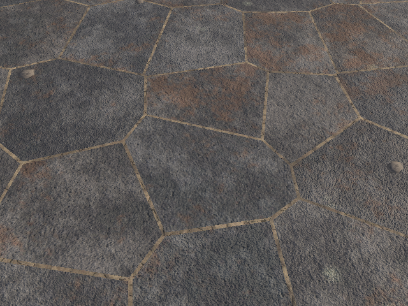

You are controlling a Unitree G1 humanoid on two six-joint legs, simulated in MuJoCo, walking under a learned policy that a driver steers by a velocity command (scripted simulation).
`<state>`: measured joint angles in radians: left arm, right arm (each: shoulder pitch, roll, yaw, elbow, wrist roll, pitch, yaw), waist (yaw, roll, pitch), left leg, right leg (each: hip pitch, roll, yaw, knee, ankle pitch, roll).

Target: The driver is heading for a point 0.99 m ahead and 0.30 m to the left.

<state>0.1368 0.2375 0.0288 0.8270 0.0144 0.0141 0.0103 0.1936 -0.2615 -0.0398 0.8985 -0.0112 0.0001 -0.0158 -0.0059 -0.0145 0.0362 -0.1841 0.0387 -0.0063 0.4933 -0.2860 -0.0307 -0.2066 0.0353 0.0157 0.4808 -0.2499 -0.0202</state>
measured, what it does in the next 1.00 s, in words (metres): stands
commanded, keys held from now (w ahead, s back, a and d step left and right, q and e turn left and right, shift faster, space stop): no key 0.94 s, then w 0.06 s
